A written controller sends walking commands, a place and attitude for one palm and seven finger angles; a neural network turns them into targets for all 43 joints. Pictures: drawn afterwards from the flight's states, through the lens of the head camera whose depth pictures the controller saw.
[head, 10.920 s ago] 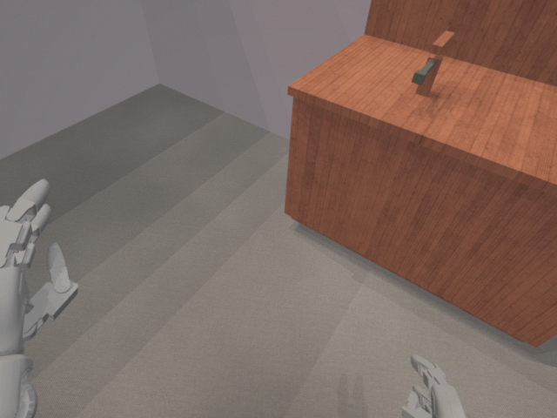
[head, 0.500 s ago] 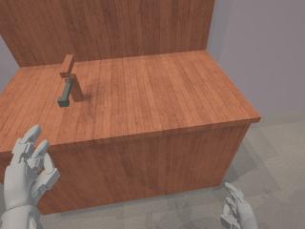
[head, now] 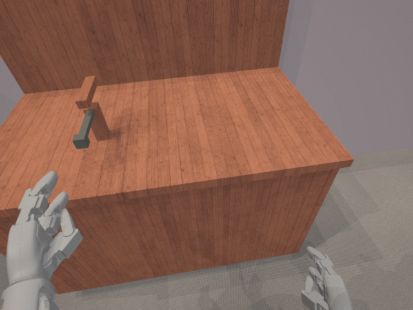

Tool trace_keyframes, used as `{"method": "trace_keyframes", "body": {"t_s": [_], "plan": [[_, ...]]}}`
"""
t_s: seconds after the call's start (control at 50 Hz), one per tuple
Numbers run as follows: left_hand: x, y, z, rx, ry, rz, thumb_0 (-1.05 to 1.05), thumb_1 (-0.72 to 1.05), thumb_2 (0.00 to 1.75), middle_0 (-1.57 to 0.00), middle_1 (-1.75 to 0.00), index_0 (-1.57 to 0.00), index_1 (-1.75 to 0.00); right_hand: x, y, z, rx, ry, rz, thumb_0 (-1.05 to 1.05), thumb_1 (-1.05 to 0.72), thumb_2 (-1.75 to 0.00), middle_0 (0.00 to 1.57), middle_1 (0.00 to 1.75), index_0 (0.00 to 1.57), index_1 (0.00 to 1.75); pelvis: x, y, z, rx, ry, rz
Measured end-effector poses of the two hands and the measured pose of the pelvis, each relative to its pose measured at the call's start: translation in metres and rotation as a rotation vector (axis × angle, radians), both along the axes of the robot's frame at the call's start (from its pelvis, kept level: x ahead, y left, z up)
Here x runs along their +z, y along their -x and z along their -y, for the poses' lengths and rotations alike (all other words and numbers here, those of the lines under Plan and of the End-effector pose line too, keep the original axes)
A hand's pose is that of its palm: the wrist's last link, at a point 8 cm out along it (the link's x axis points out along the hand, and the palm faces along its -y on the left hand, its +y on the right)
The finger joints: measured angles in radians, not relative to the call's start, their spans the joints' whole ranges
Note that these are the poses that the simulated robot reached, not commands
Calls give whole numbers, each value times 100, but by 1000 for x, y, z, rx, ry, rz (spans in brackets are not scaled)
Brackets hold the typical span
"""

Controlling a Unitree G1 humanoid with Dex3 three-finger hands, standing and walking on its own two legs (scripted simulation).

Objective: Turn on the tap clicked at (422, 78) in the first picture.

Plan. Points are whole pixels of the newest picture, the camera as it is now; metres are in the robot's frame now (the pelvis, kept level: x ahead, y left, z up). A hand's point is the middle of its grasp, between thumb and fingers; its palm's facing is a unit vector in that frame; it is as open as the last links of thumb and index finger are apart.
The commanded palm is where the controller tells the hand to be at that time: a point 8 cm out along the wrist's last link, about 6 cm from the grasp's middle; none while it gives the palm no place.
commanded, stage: reach beside the lever's end, fingers flat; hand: left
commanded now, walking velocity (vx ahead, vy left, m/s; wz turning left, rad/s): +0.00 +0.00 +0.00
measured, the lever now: (81, 141) +0.45 +0.38 +0.08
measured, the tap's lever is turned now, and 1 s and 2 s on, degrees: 0 0 0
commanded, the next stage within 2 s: none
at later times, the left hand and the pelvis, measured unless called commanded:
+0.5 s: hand (73, 206) +0.24 +0.27 +0.12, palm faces +0.51 -0.86 -0.10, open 7.4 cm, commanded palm +0.20 +0.32 +0.12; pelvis +0.00 +0.00 +0.00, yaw -1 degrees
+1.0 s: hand (71, 179) +0.31 +0.32 +0.11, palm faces +0.53 -0.84 -0.08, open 7.6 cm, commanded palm +0.27 +0.36 +0.10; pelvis +0.00 +0.01 +0.00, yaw -2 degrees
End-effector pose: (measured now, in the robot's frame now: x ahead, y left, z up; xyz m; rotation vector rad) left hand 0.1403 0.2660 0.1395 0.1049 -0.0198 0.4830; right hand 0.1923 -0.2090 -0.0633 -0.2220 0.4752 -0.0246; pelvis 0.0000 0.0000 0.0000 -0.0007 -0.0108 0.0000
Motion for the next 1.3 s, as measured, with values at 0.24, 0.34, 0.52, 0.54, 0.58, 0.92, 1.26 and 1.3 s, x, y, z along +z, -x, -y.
{"method": "trace_keyframes", "body": {"t_s": [0.24,0.34,0.52,0.54,0.58,0.92,1.26,1.3], "plan": [[-4,-15,-18,35,-5,8,2,90,90,-20,-30,-20,-30,-6,3,5,-24,7,-31,1,-90,-90,20,30,20,30,-1,1,1,2,0,-8],[-7,-30,-21,19,0,3,2,90,90,-20,-30,-20,-30,-9,9,7,-43,10,-55,1,-90,-90,20,30,20,30,0,2,1,-2,-2,-14],[-13,-53,-43,58,7,-14,2,90,90,-20,-30,-21,-29,-15,21,14,-93,19,-106,1,-90,-90,20,30,20,30,0,2,0,-14,-2,-30],[-14,-56,-46,63,8,-13,2,90,90,-20,-29,-20,-29,-16,22,15,-97,22,-112,1,-90,-90,20,30,20,30,0,2,-1,-14,-1,-31],[-15,-61,-51,68,11,-11,2,90,90,-20,-29,-20,-29,-17,24,17,-106,27,-123,1,-90,-90,20,30,20,30,0,2,-2,-15,-1,-36],[-27,-110,-79,66,26,-18,2,90,90,-19,-25,-19,-25,-24,43,21,-167,56,-196,1,-90,-90,20,30,20,30,0,-1,-12,-29,2,-75],[-39,-160,-115,81,37,-33,2,90,90,-17,-21,-17,-21,-39,74,28,-214,94,-332,1,-90,-90,20,30,20,30,-6,-2,-17,-33,14,-133],[-42,-166,-119,79,41,-39,2,90,90,-17,-21,-17,-20,-41,80,30,-222,100,-356,1,-90,-90,20,30,20,30,-7,-2,-18,-34,15,-143]]}}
